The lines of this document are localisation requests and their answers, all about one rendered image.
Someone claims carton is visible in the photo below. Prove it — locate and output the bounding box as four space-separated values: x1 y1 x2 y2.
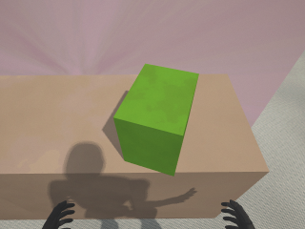
113 63 199 177

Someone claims left robot hand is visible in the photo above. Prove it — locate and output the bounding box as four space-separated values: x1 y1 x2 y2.
42 200 75 229

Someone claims pedestal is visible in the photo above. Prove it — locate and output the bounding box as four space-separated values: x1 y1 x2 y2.
0 73 270 220

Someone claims right robot hand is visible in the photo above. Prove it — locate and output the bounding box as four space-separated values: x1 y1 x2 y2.
221 199 255 229

